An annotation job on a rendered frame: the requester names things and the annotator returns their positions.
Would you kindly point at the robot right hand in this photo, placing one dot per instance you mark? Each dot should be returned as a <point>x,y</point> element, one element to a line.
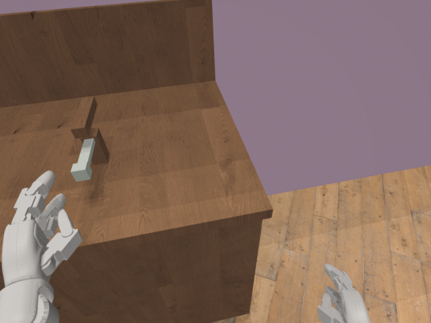
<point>349,305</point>

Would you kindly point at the robot left hand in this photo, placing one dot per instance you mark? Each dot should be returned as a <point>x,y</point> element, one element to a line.
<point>26,238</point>

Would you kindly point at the robot left forearm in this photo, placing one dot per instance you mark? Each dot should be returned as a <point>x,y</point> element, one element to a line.
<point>28,301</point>

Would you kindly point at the counter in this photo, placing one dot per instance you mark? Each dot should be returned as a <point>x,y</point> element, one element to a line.
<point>171,217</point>

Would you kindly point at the tap lever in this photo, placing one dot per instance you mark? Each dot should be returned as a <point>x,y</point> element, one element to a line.
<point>82,170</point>

